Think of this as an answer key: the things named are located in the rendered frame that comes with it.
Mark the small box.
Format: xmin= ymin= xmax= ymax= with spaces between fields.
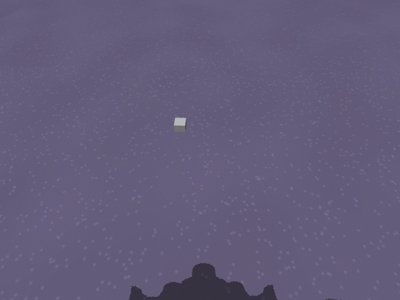
xmin=174 ymin=117 xmax=186 ymax=132

